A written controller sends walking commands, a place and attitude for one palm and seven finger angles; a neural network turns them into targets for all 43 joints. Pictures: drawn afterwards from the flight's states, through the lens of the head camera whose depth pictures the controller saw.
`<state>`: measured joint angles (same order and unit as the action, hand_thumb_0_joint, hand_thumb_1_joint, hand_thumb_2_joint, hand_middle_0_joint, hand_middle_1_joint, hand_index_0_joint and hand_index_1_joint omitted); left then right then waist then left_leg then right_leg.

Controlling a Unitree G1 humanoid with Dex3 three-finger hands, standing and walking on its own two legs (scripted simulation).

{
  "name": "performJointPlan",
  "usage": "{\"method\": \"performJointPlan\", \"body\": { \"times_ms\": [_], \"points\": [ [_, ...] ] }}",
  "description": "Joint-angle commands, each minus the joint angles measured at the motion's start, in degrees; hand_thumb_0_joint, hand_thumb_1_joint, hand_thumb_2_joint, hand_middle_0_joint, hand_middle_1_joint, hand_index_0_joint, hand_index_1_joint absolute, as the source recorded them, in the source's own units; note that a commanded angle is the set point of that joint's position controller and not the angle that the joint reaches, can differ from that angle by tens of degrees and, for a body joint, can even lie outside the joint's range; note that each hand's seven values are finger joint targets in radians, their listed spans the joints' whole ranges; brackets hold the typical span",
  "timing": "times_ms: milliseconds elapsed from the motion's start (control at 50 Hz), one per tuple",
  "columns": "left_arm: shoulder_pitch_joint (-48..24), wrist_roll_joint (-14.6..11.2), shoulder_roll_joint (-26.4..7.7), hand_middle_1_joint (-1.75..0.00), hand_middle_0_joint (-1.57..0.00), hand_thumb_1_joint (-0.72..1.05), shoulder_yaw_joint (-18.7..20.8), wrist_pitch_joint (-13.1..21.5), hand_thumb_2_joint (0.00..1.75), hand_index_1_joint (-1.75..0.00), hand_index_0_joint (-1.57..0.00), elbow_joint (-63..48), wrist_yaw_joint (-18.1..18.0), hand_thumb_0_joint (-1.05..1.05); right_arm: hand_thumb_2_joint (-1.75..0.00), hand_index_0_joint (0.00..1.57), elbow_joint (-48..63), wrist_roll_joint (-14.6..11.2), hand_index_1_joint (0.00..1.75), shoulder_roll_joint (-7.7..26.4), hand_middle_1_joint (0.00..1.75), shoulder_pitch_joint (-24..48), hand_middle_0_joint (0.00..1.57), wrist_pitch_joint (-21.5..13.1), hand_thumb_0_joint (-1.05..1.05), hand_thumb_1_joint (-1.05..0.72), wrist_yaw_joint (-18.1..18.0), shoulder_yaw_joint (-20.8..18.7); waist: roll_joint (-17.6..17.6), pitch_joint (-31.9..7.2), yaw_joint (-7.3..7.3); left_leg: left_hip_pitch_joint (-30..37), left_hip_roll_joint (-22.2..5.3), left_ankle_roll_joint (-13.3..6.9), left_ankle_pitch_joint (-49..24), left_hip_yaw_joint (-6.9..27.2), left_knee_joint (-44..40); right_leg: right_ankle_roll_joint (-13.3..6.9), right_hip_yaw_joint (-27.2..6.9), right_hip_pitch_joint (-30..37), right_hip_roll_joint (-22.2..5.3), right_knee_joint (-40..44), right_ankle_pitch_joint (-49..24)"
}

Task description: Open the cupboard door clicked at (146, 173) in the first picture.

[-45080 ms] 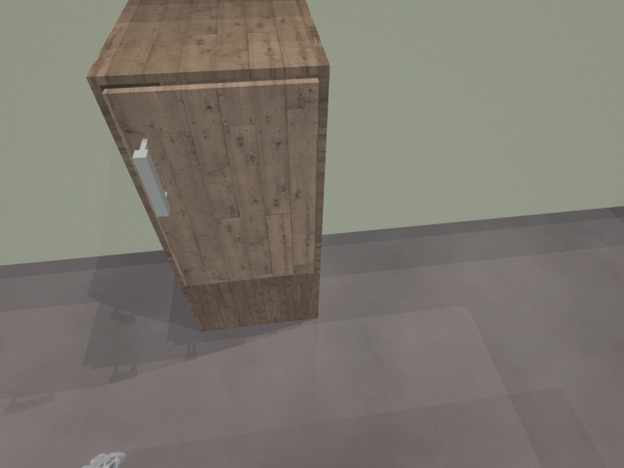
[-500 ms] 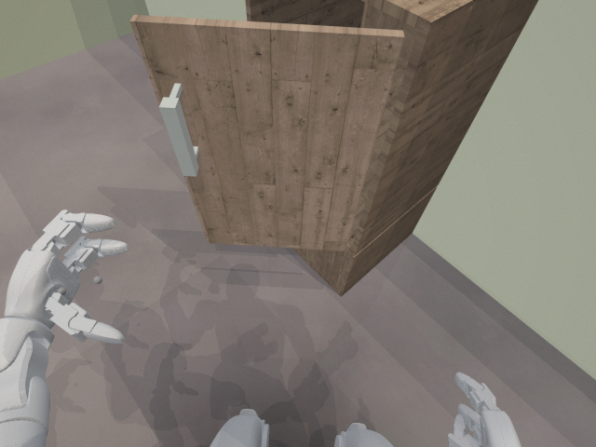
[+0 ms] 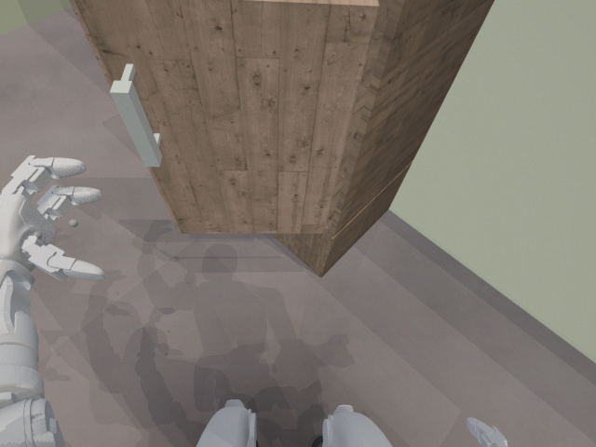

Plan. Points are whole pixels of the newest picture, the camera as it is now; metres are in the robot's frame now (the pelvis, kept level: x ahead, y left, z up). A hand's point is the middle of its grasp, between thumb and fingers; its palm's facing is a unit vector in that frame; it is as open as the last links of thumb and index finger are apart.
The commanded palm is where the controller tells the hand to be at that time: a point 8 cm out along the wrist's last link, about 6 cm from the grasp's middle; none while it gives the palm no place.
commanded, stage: move the hooked fingers beside the handle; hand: left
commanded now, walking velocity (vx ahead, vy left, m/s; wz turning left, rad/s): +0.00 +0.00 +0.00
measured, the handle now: (142, 118) +0.58 +0.25 +0.04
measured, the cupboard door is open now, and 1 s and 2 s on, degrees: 45 45 45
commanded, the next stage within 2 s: slide the fingers in behind the handle in 1.76 s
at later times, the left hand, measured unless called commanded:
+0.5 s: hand (87, 172) +0.46 +0.30 +0.05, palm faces +0.03 -1.00 -0.02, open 14.0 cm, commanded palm +0.45 +0.34 +0.05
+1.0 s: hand (94, 130) +0.53 +0.30 +0.06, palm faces +0.04 -1.00 -0.03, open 14.0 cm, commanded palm +0.52 +0.33 +0.05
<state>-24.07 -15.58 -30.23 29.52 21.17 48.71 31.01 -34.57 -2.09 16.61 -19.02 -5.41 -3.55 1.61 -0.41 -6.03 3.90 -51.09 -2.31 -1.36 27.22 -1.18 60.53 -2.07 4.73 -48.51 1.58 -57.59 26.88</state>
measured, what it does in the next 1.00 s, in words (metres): stands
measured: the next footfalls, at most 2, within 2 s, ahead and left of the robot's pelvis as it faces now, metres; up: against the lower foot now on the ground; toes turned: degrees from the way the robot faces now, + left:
none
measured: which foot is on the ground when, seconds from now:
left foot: down 0.00-1.00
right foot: down 0.00-1.00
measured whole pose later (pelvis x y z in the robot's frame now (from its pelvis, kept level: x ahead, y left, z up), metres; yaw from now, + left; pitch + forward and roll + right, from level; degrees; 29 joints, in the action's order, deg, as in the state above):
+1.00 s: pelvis +0.00 +0.02 -0.02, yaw -2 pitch +27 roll -6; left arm -57.5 -3.9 -48.3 32.6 20.5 72.0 26.7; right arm -34.5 0.5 16.8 -22.5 3.5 -2.2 4.4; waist -1.3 -4.9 12.6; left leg -65.9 -3.4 -2.9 28.6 0.1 67.3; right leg -0.6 5.8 -61.3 2.6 -60.5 26.2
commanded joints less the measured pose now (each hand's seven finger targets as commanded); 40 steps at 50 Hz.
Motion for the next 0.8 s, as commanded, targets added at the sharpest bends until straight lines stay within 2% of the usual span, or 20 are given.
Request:
{"method": "performJointPlan", "body": {
  "times_ms": [0,40,100,140,160,200,220,280,360,380,460,500,540,580,600,620,640,660,740,780],
  "points": [
    [-23.1,-0.8,-18.9,-1.20,-0.30,-0.50,2.9,4.4,0.30,-1.20,-0.30,-8.7,0.0,0.00,-0.90,0.20,5.1,0.1,0.30,9.6,0.30,-4.0,0.20,-1.3,0.00,-0.90,-0.9,-3.7,-6.6,-21.0,0.58,13.0,1.1,-0.9,-19.0,2.8,-6.1,0.6,-4.5,8.8,0.5,6.0,-16.9],
    [-23.9,0.1,-21.2,-1.20,-0.30,-0.50,4.2,4.8,0.30,-1.20,-0.30,-6.8,-0.1,0.00,-0.90,0.20,4.4,0.3,0.30,9.9,0.30,-5.0,0.20,-0.8,0.00,-0.90,-0.9,-3.8,-7.9,-22.7,0.15,14.8,1.0,-0.6,-20.0,3.2,-6.1,0.5,-4.2,8.2,0.5,6.0,-16.7],
    [-29.1,0.6,-20.3,-1.20,-0.30,-0.50,2.4,5.7,0.30,-1.20,-0.30,-5.6,-0.2,0.00,-0.90,0.20,3.6,0.5,0.30,10.0,0.30,-5.7,0.20,-0.3,0.00,-0.90,-0.9,-3.7,-8.4,-23.7,1.35,16.7,0.6,-0.6,-21.8,4.0,-5.3,0.4,-3.7,5.3,0.8,5.2,-16.7],
    [-28.4,1.2,-21.4,-1.20,-0.30,-0.50,3.1,5.3,0.30,-1.20,-0.30,-2.3,-0.5,0.00,-0.90,0.20,3.3,0.5,0.30,10.3,0.30,-6.1,0.20,0.4,0.00,-0.90,-0.7,-3.7,-8.5,-23.4,0.82,16.6,0.5,-0.2,-20.9,4.3,-5.7,0.4,-3.3,4.4,0.7,5.4,-15.3],
    [-30.0,1.4,-20.8,-1.20,-0.30,-0.50,2.2,5.1,0.30,-1.20,-0.30,-1.8,-0.7,0.00,-0.90,0.20,3.2,0.5,0.30,10.3,0.30,-6.2,0.20,0.6,0.00,-0.90,-0.6,-3.6,-8.7,-23.1,1.42,16.8,0.5,-0.2,-20.8,4.6,-5.8,0.5,-3.1,3.5,0.7,5.4,-14.9],
    [-31.6,1.5,-21.3,-1.20,-0.30,-0.50,2.6,4.5,0.30,-1.20,-0.30,1.2,-0.9,0.00,-0.90,0.20,3.2,0.6,0.30,10.5,0.30,-6.9,0.20,1.2,0.00,-0.90,-0.7,-3.6,-5.6,-23.2,1.90,14.9,0.5,-0.6,-21.1,4.4,-5.0,0.6,-3.1,3.9,0.9,4.9,-15.8],
    [-31.5,2.3,-23.8,-1.20,-0.30,-0.50,4.1,4.2,0.30,-1.20,-0.30,2.5,-1.1,0.00,-0.90,0.20,3.2,0.6,0.30,10.8,0.30,-7.3,0.20,1.7,0.00,-0.90,-0.6,-3.5,-6.0,-24.0,1.24,14.4,0.4,-0.5,-21.3,4.4,-5.0,0.6,-3.2,4.5,0.9,4.8,-16.1],
    [-33.8,3.5,-24.6,-1.20,-0.30,-0.50,3.6,4.1,0.30,-1.20,-0.30,3.8,-1.7,0.00,-0.90,0.20,3.4,0.8,0.30,10.8,0.30,-7.7,0.20,2.6,0.00,-0.90,-0.3,-3.4,-6.8,-24.0,1.75,13.5,0.5,-0.6,-20.5,4.2,-4.6,0.8,-3.2,3.8,0.8,4.6,-15.5],
    [-36.7,4.7,-26.3,-1.20,-0.30,-0.50,4.3,5.9,0.30,-1.20,-0.30,2.4,-2.7,0.00,-0.90,0.20,3.3,1.3,0.30,11.0,0.30,-8.8,0.20,3.8,0.00,-0.90,0.1,-3.5,-10.1,-26.6,1.88,17.7,0.0,0.0,-24.7,5.3,-4.1,0.5,-2.7,1.3,1.3,3.8,-16.0],
    [-38.3,4.6,-24.4,-1.20,-0.30,-0.50,2.5,6.0,0.30,-1.20,-0.30,2.7,-2.8,0.00,-0.90,0.20,3.1,1.2,0.30,10.8,0.30,-8.6,0.20,4.0,0.00,-0.90,0.2,-3.3,-10.4,-25.5,3.04,17.8,-0.1,-0.1,-23.9,5.1,-4.0,0.7,-2.7,-0.1,1.3,4.1,-15.4],
    [-41.5,5.0,-26.5,-1.20,-0.30,-0.50,3.3,4.9,0.30,-1.20,-0.30,8.1,-2.7,0.00,-0.90,0.20,2.1,1.3,0.30,11.6,0.30,-9.8,0.20,5.0,0.00,-0.90,-0.1,-3.0,-7.6,-23.8,4.25,14.8,-0.2,-0.3,-21.2,5.8,-3.6,0.7,-2.5,-1.2,1.4,4.1,-13.6],
    [-44.4,5.6,-26.8,-1.20,-0.30,-0.50,2.5,4.3,0.30,-1.20,-0.30,8.7,-2.7,0.00,-0.90,0.20,2.0,1.4,0.30,11.7,0.30,-10.4,0.20,5.4,0.00,-0.90,-0.2,-2.9,-9.0,-24.0,5.02,15.1,-0.2,-0.5,-21.3,6.1,-3.1,0.6,-2.4,-2.7,1.4,3.8,-13.2],
    [-47.0,6.8,-29.3,-1.20,-0.30,-0.50,3.0,4.2,0.30,-1.20,-0.30,7.8,-3.1,0.00,-0.90,0.20,1.7,1.7,0.30,12.1,0.30,-11.1,0.20,5.8,0.00,-0.90,-0.3,-2.8,-11.2,-26.4,4.99,16.9,-0.4,0.0,-22.7,6.9,-2.9,0.6,-2.1,-3.8,1.3,3.3,-13.1],
    [-48.4,7.2,-29.2,-1.20,-0.30,-0.50,2.6,4.6,0.30,-1.20,-0.30,6.7,-3.6,0.00,-0.90,0.20,1.4,1.9,0.30,12.1,0.30,-11.7,0.20,6.2,0.00,-0.90,-0.2,-2.7,-12.8,-28.0,5.38,19.4,-0.7,0.4,-25.2,7.5,-2.6,0.6,-1.8,-5.2,1.3,3.1,-13.5],
    [-48.7,6.8,-29.3,-1.20,-0.30,-0.50,2.9,5.1,0.30,-1.20,-0.30,5.6,-3.6,0.00,-0.90,0.20,1.5,2.2,0.30,12.0,0.30,-12.1,0.20,6.2,0.00,-0.90,0.0,-2.7,-14.5,-30.1,4.90,21.3,-0.8,0.7,-28.5,7.8,-2.1,0.3,-1.6,-5.6,1.6,2.5,-14.5],
    [-48.5,7.0,-30.9,-1.20,-0.30,-0.50,4.2,5.4,0.30,-1.20,-0.30,4.8,-3.7,0.00,-0.90,0.20,1.3,2.3,0.30,12.2,0.30,-12.5,0.20,6.6,0.00,-0.90,0.2,-2.9,-14.8,-32.0,4.61,23.2,-1.1,1.2,-30.9,8.1,-2.1,0.5,-1.5,-5.4,1.6,2.6,-15.3],
    [-47.5,6.8,-29.9,-1.20,-0.30,-0.50,3.8,5.2,0.30,-1.20,-0.30,5.5,-3.7,0.00,-0.90,0.20,1.3,2.3,0.30,12.0,0.30,-12.6,0.20,6.8,0.00,-0.90,0.4,-2.9,-14.7,-32.6,4.74,23.6,-1.1,1.1,-31.5,8.0,-1.9,0.6,-1.6,-5.2,1.7,2.9,-15.7],
    [-47.0,6.7,-30.6,-1.20,-0.30,-0.50,4.6,4.9,0.30,-1.20,-0.30,6.6,-3.8,0.00,-0.90,0.20,1.3,2.3,0.30,12.1,0.30,-12.7,0.20,7.1,0.00,-0.90,0.4,-2.9,-12.9,-31.6,4.78,21.7,-1.1,0.7,-30.5,7.5,-1.8,0.7,-1.7,-3.9,1.7,3.1,-16.3],
    [-47.8,7.9,-30.9,-1.20,-0.30,-0.50,3.4,2.2,0.30,-1.20,-0.30,11.3,-3.7,0.00,-0.90,0.20,1.4,2.2,0.30,12.2,0.30,-13.5,0.20,8.1,0.00,-0.90,0.5,-2.3,-12.2,-27.3,5.86,17.6,-0.9,0.1,-28.2,7.1,-1.9,0.9,-1.6,-4.3,1.8,3.4,-16.1],
    [-49.6,8.8,-33.2,-1.20,-0.30,-0.50,3.9,1.2,0.30,-1.20,-0.30,13.0,-4.1,0.00,-0.90,0.20,1.6,2.2,0.30,12.3,0.30,-13.5,0.20,8.5,0.00,-0.90,0.3,-1.9,-10.6,-24.9,6.77,13.5,-0.7,-0.5,-24.7,6.4,-1.6,1.2,-2.0,-3.6,1.8,3.7,-15.5]
  ]
}}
